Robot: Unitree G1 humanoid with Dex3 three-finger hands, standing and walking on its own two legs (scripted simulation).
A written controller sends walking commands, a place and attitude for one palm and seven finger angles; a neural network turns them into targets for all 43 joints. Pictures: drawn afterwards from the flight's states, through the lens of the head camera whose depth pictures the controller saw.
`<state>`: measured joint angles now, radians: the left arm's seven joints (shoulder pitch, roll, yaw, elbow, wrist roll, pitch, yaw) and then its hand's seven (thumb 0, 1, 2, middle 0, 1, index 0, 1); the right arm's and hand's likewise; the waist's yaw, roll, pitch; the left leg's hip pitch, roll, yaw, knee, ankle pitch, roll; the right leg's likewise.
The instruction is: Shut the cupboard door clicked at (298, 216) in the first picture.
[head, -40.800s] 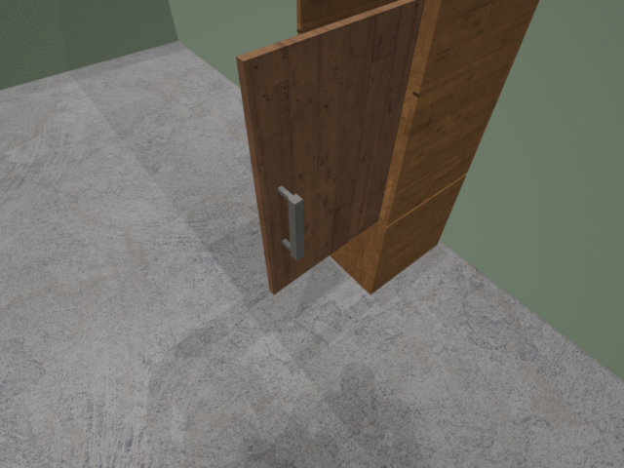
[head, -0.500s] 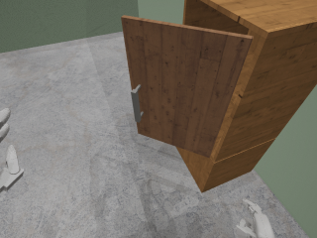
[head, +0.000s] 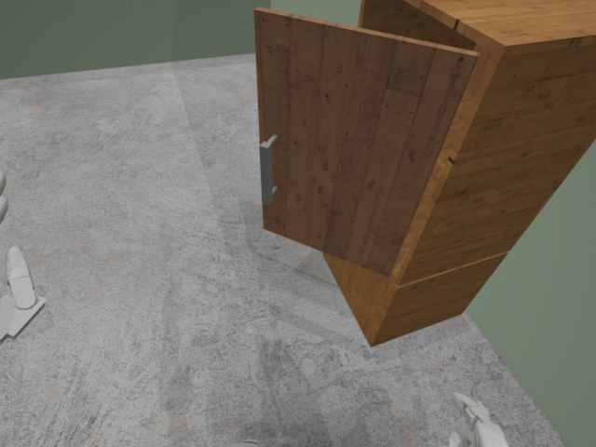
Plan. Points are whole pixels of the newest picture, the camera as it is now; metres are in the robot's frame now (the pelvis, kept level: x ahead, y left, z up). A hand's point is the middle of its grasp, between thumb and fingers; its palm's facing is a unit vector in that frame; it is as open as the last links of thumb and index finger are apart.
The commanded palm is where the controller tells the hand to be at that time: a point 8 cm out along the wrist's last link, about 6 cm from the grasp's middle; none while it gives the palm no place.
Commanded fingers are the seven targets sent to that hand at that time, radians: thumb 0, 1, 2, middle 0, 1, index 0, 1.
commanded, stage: step back with the hand held close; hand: left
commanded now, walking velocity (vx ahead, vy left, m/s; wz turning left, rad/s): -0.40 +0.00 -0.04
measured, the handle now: (270, 170) +0.72 +0.11 -0.08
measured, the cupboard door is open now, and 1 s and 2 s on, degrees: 45 45 45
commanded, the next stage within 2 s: stop stepping back and stand still in 0.74 s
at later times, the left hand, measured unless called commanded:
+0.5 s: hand out of the picture +0.11 +0.30 +0.19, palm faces +0.50 -0.76 -0.42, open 7.5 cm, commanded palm +0.04 +0.33 +0.19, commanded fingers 0.00 0.90 0.90 -0.20 -0.30 -0.20 -0.30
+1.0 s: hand out of the picture -0.04 +0.32 +0.19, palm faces +0.39 -0.81 -0.44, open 7.5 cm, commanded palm -0.09 +0.36 +0.19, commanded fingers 0.00 0.90 0.90 -0.20 -0.30 -0.20 -0.30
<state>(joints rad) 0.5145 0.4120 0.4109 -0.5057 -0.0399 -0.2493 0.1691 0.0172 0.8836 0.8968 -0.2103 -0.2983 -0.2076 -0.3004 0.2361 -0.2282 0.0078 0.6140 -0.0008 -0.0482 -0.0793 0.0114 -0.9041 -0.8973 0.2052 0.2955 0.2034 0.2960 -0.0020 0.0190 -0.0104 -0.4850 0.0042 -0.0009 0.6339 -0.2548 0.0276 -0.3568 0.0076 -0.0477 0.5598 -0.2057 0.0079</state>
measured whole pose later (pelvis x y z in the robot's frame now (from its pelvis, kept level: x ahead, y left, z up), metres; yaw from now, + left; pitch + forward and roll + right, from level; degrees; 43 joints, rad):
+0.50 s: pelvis -0.08 +0.02 +0.00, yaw +3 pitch -1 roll -5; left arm 0.47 0.45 0.45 -0.48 -0.03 -0.28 0.15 0.01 0.88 0.90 -0.21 -0.30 -0.21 -0.30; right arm 0.18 -0.21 -0.01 0.63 0.00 -0.06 -0.10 0.01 -0.91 -0.90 0.20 0.30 0.20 0.30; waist -0.01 0.03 -0.01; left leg -0.49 0.04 0.02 0.58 -0.09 0.07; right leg -0.35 0.08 0.04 0.67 -0.32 0.03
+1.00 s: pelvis -0.23 +0.06 -0.01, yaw +0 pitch -2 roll -4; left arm 0.58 0.52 0.49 -0.65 -0.08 -0.21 0.12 0.02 0.88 0.90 -0.21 -0.30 -0.21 -0.30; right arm 0.24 -0.17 -0.01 0.62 0.00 -0.06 -0.04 0.01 -0.90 -0.90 0.20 0.30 0.20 0.30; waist -0.02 -0.04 -0.01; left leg -0.68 0.03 0.08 0.91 -0.33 -0.05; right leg -0.29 0.03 -0.04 0.68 -0.39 -0.05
